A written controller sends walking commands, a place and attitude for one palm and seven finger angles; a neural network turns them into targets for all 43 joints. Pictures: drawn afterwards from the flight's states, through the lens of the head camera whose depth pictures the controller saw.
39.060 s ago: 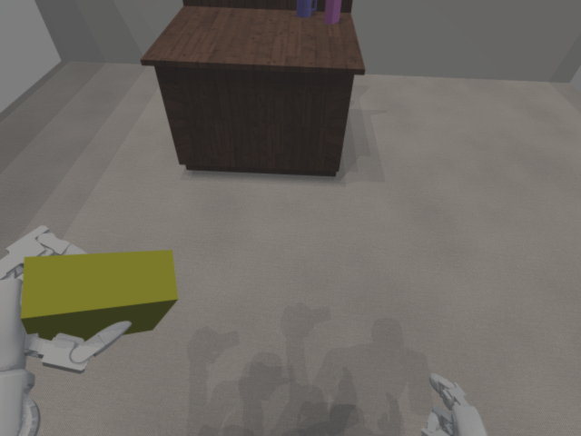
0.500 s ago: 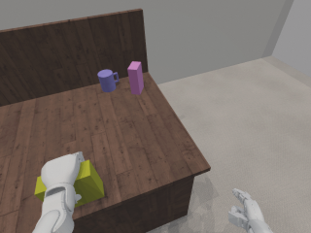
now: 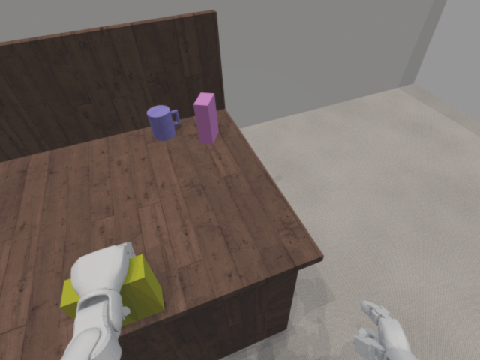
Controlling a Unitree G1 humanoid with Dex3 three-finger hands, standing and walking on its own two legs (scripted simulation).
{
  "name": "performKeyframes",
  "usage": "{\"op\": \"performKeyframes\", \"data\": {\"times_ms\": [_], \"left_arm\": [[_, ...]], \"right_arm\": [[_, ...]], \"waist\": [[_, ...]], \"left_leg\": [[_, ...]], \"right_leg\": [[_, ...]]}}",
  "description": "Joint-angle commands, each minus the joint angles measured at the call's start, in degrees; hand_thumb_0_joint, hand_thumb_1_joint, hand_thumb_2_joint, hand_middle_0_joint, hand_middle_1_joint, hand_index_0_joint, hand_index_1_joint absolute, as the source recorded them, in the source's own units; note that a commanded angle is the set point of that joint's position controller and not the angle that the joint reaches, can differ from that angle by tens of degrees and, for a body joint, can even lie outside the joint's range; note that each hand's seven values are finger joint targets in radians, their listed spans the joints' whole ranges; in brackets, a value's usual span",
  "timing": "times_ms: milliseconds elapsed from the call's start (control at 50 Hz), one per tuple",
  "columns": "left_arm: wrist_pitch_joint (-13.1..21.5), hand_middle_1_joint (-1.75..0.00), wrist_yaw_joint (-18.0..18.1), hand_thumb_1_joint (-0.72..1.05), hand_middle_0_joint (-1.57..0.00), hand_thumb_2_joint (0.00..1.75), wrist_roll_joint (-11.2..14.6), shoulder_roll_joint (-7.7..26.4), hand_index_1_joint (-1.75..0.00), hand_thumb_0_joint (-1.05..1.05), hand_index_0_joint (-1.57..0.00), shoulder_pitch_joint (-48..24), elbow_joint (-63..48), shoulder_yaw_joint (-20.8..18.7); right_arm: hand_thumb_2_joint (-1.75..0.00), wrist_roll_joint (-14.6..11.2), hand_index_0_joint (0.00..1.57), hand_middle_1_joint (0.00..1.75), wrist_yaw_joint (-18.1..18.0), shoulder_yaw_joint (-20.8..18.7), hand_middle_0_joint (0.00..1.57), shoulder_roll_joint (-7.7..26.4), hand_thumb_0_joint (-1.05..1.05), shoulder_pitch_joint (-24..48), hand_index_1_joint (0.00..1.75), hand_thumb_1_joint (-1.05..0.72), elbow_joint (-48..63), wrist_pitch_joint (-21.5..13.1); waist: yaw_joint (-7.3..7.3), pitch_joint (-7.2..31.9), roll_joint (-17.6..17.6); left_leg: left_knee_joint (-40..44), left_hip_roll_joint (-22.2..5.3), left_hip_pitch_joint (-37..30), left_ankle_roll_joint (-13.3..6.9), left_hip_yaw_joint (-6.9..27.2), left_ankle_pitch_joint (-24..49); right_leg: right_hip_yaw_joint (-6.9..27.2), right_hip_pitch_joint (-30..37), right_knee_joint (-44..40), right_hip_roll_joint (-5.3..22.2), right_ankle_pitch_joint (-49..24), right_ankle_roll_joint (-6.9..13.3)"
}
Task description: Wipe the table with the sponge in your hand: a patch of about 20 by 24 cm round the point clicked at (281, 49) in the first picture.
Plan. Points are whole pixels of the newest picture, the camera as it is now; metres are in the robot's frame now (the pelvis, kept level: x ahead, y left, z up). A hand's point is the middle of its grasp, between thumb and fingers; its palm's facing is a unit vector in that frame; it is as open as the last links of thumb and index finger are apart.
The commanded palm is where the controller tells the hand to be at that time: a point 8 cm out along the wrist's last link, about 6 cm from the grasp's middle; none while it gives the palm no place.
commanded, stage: lower the sponge onto the table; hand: left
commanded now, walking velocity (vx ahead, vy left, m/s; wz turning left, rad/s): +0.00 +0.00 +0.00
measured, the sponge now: (121, 301) +0.22 +0.27 -0.06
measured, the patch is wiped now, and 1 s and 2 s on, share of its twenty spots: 0.00 0.00 0.30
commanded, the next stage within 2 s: wipe forward along the first lane in 0.60 s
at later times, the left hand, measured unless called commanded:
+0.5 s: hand (116, 287) +0.24 +0.27 -0.03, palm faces -0.11 -0.08 -0.99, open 9.3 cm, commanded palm +0.21 +0.27 +0.03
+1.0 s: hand (121, 270) +0.27 +0.28 -0.03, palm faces -0.11 -0.04 -0.99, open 9.3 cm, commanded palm +0.25 +0.28 +0.00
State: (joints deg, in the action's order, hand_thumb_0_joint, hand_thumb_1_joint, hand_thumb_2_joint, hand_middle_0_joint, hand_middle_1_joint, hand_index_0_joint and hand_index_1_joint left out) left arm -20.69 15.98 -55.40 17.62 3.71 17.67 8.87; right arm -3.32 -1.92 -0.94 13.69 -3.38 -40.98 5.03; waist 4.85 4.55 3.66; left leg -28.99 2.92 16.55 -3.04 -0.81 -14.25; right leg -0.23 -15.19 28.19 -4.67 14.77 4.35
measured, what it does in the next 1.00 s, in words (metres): stands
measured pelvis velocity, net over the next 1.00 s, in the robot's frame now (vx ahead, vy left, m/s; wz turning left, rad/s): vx -0.01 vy -0.01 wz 0.02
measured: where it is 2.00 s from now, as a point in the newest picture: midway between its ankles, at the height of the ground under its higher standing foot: outside the picture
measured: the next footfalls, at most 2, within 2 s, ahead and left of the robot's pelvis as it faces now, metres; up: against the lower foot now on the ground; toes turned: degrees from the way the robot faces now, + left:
none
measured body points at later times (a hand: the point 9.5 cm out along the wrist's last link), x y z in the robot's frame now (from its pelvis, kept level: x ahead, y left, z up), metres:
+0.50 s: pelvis +0.00 +0.00 +0.00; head +0.00 -0.02 +0.45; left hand +0.24 +0.27 +0.02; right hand +0.21 -0.23 -0.10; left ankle +0.01 +0.09 -0.74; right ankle +0.00 -0.07 -0.74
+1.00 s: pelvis -0.01 -0.01 -0.01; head +0.01 -0.02 +0.44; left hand +0.27 +0.28 +0.02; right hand +0.19 -0.23 -0.12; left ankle +0.01 +0.09 -0.74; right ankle +0.00 -0.07 -0.74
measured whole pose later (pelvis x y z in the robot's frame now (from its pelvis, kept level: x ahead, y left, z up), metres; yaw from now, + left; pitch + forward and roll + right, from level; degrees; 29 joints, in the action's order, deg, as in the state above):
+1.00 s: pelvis -0.01 -0.01 -0.01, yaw +1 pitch +7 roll +0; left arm -18.3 20.0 -57.2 18.3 -10.0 34.7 7.8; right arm -4.1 -2.7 -1.2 13.6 -5.3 -40.7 6.7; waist 3.3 6.6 2.7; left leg -35.9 3.0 26.4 -2.7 0.6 -16.2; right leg -2.1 -24.4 34.4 -4.7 16.9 4.8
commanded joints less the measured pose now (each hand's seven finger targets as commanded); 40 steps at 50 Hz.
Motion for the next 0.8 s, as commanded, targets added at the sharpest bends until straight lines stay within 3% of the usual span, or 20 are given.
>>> {"op": "performKeyframes", "data": {"times_ms": [0,20,80,120,140,160,220,260,320,360,400,420,460,500,520,540,620,680,720,780], "left_arm": [[0.8,-1.60,2.8,0.10,-1.20,1.30,-2.0,10.7,-1.60,0.00,-1.20,-13.8,-10.4,-5.3],[1.2,-1.60,2.9,0.10,-1.20,1.30,-2.0,12.6,-1.60,0.00,-1.20,-13.9,-10.7,-7.3],[2.5,-1.60,3.5,0.10,-1.20,1.30,-2.7,9.4,-1.60,0.00,-1.20,-15.3,-10.4,-4.1],[2.6,-1.60,4.0,0.10,-1.20,1.30,-2.3,12.1,-1.60,0.00,-1.20,-14.7,-9.1,-7.0],[2.7,-1.60,3.9,0.10,-1.20,1.30,-2.4,9.1,-1.60,0.00,-1.20,-16.1,-9.0,-4.0],[2.8,-1.60,4.1,0.10,-1.20,1.30,-2.3,8.7,-1.60,0.00,-1.20,-16.8,-8.8,-3.7],[2.2,-1.60,4.4,0.10,-1.20,1.30,-1.9,11.4,-1.60,0.00,-1.20,-14.7,-6.0,-6.9],[2.2,-1.60,4.4,0.10,-1.20,1.30,-2.1,10.6,-1.60,0.00,-1.20,-16.9,-4.7,-5.7],[2.6,-1.60,4.7,0.10,-1.20,1.30,-2.5,12.2,-1.60,0.00,-1.20,-16.6,-5.1,-7.3],[3.3,-1.60,4.9,0.10,-1.20,1.30,-2.6,9.0,-1.60,0.00,-1.20,-16.3,-5.5,-4.5],[3.3,-1.60,5.1,0.10,-1.20,1.30,-2.5,8.8,-1.60,0.00,-1.20,-15.8,-3.7,-4.6],[3.2,-1.60,5.2,0.10,-1.20,1.30,-2.1,10.2,-1.60,0.00,-1.20,-14.2,-3.1,-6.5],[3.3,-1.60,5.5,0.10,-1.20,1.30,-2.1,7.5,-1.60,0.00,-1.20,-15.5,-3.6,-3.9],[3.1,-1.60,5.8,0.10,-1.20,1.30,-1.9,8.3,-1.60,0.00,-1.20,-12.6,-2.3,-4.9],[2.9,-1.60,6.0,0.10,-1.20,1.30,-1.9,9.7,-1.60,0.00,-1.20,-13.3,-2.3,-6.4],[2.8,-1.60,5.9,0.10,-1.20,1.30,-1.7,7.1,-1.60,0.00,-1.20,-13.5,-2.5,-3.9],[2.0,-1.60,6.0,0.10,-1.20,1.30,-2.3,7.7,-1.60,0.00,-1.20,-16.7,0.0,-3.9],[1.8,-1.60,5.9,0.10,-1.20,1.30,-2.2,5.9,-1.60,0.00,-1.20,-15.7,1.6,-2.3],[1.5,-1.60,5.8,0.10,-1.20,1.30,-2.3,8.6,-1.60,0.00,-1.20,-18.1,3.3,-4.5],[1.5,-1.60,5.5,0.10,-1.20,1.30,-2.5,7.8,-1.60,0.00,-1.20,-20.9,5.7,-3.1]], "right_arm": [[-0.90,-0.2,0.20,0.30,-0.8,-2.0,0.20,6.9,0.00,11.0,0.30,-0.90,9.8,-3.0],[-0.90,-0.1,0.20,0.30,-0.9,-2.1,0.20,7.1,0.00,11.1,0.30,-0.90,9.6,-3.0],[-0.90,0.0,0.20,0.30,-0.9,-2.2,0.20,6.5,0.00,10.6,0.30,-0.90,9.5,-3.6],[-0.90,-0.1,0.20,0.30,-1.0,-2.3,0.20,7.0,0.00,10.4,0.30,-0.90,9.1,-3.3],[-0.90,-0.1,0.20,0.30,-1.0,-2.1,0.20,6.7,0.00,10.5,0.30,-0.90,9.4,-3.3],[-0.90,-0.2,0.20,0.30,-0.9,-2.3,0.20,6.5,0.00,10.2,0.30,-0.90,9.4,-3.4],[-0.90,-0.3,0.20,0.30,-1.0,-2.3,0.20,7.2,0.00,10.1,0.30,-0.90,9.1,-3.1],[-0.90,-0.4,0.20,0.30,-1.2,-2.2,0.20,6.9,0.00,9.7,0.30,-0.90,9.1,-2.9],[-0.90,-0.3,0.20,0.30,-1.2,-2.4,0.20,7.2,0.00,9.8,0.30,-0.90,9.0,-2.8],[-0.90,-0.3,0.20,0.30,-0.9,-2.5,0.20,6.6,0.00,9.3,0.30,-0.90,9.4,-3.0],[-0.90,-0.2,0.20,0.30,-0.7,-2.6,0.20,6.9,0.00,8.7,0.30,-0.90,9.1,-3.0],[-0.90,-0.3,0.20,0.30,-0.7,-2.8,0.20,7.1,0.00,8.7,0.30,-0.90,9.1,-2.9],[-0.90,-0.4,0.20,0.30,-0.6,-2.8,0.20,6.8,0.00,8.7,0.30,-0.90,9.4,-2.9],[-0.90,-0.4,0.20,0.30,-0.5,-3.0,0.20,7.1,0.00,8.4,0.30,-0.90,9.3,-2.9],[-0.90,-0.3,0.20,0.30,-0.5,-2.9,0.20,7.4,0.00,8.5,0.30,-0.90,9.1,-2.7],[-0.90,-0.4,0.20,0.30,-0.5,-2.9,0.20,7.0,0.00,8.4,0.30,-0.90,9.5,-2.7],[-0.90,-0.6,0.20,0.30,-0.6,-2.8,0.20,7.2,0.00,8.3,0.30,-0.90,8.9,-2.3],[-0.90,-0.7,0.20,0.30,-0.6,-2.9,0.20,7.0,0.00,7.6,0.30,-0.90,9.1,-2.3],[-0.90,-0.8,0.20,0.30,-0.8,-2.6,0.20,7.5,0.00,7.5,0.30,-0.90,8.5,-1.7],[-0.90,-0.9,0.20,0.30,-1.2,-2.4,0.20,7.3,0.00,6.9,0.30,-0.90,8.5,-1.3]], "waist": [[0.05,9.4,-3.3],[0.43,9.1,-2.3],[0.03,10.4,-0.1],[0.24,10.0,-1.6],[-0.37,10.0,-2.0],[-0.68,9.4,-1.8],[0.29,9.7,-3.1],[-0.61,9.3,-3.9],[0.08,10.8,-1.1],[-0.54,11.1,-0.5],[-0.90,10.5,-2.7],[-0.18,10.5,-3.1],[-0.89,10.8,-3.2],[-0.25,11.5,-4.0],[-0.25,11.3,-4.4],[-0.66,11.5,-4.5],[-1.29,8.8,-4.7],[-1.08,10.2,-4.7],[-1.22,9.6,-5.5],[-2.20,9.4,-6.2]], "left_leg": [[2.4,-0.7,-3.3,0.0,5.9,10.1],[2.6,-0.7,-3.4,0.1,6.5,9.3],[1.9,-1.0,-4.7,0.2,6.3,9.9],[2.1,-0.9,-3.7,0.3,6.8,9.0],[1.8,-0.9,-3.3,0.2,6.4,8.4],[1.8,-1.1,-3.6,0.3,6.2,8.6],[1.9,-0.7,-2.0,0.3,6.2,8.0],[1.7,-0.7,-1.2,0.1,5.6,6.9],[1.2,-0.4,-1.6,0.1,5.7,7.7],[0.6,-0.8,-2.1,0.2,5.8,8.6],[0.2,-0.9,-1.4,0.2,5.7,8.8],[0.5,-0.9,-0.8,0.3,6.3,8.4],[0.2,-1.1,-1.1,0.3,6.0,8.4],[-0.2,-0.9,-0.1,0.2,5.6,8.6],[-0.2,-1.0,-0.1,0.3,6.1,8.6],[-0.2,-0.9,0.2,0.2,5.8,8.4],[-0.2,-1.1,1.0,0.2,6.4,5.9],[-0.8,-1.0,1.1,0.2,5.8,6.0],[-0.8,-0.8,2.4,0.2,6.0,4.9],[-1.5,-0.5,3.8,0.0,5.3,4.1]], "right_leg": [[7.6,3.3,-4.1,3.0,-13.1,0.6],[8.1,2.9,-4.3,2.7,-11.2,0.8],[6.8,1.3,-3.5,2.7,-10.8,0.8],[7.9,1.5,-3.8,2.4,-9.8,1.0],[6.9,1.1,-3.5,2.7,-9.4,0.6],[6.8,0.1,-3.4,2.7,-9.6,0.7],[7.8,1.5,-3.6,2.6,-9.8,0.8],[7.1,0.9,-3.5,2.9,-9.1,0.4],[8.1,1.5,-3.3,2.8,-10.1,0.9],[6.7,0.3,-2.4,2.8,-10.6,0.7],[6.7,-0.2,-2.3,2.7,-11.5,0.6],[7.2,0.0,-2.3,2.5,-10.5,0.8],[6.2,-0.9,-1.8,2.7,-10.6,0.5],[6.6,0.1,-1.7,2.9,-11.9,0.5],[7.3,0.0,-1.6,2.6,-12.1,0.7],[6.3,0.0,-1.3,2.9,-11.9,0.3],[6.5,-3.1,-1.7,2.6,-7.8,0.5],[5.7,-3.0,-1.1,2.7,-7.9,0.4],[6.4,-3.2,-1.3,2.6,-7.3,0.5],[6.1,-3.5,-1.1,3.0,-7.5,0.1]]}}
